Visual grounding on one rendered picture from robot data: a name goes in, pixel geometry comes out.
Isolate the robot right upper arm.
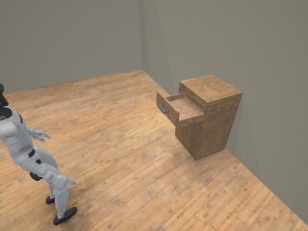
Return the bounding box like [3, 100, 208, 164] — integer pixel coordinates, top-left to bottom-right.
[0, 120, 30, 166]

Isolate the handle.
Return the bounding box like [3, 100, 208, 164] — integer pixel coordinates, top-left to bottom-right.
[158, 105, 168, 114]

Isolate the robot right foot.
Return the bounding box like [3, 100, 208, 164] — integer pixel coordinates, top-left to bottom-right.
[53, 207, 77, 225]

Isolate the robot left forearm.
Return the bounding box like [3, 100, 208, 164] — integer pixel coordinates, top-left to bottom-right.
[27, 126, 37, 137]

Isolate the drawer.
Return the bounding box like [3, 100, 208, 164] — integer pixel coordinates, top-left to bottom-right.
[156, 90, 205, 129]

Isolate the left robot thigh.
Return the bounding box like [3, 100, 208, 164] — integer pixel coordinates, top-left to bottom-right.
[33, 144, 58, 169]

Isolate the robot right hand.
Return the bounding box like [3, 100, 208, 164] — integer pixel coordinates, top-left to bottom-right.
[51, 174, 76, 192]

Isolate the robot right forearm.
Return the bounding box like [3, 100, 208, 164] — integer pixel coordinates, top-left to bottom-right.
[16, 156, 57, 182]

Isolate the robot left hand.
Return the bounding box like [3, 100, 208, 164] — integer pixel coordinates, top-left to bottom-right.
[32, 130, 51, 142]

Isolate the cabinet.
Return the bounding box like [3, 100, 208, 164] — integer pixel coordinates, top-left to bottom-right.
[174, 74, 243, 161]

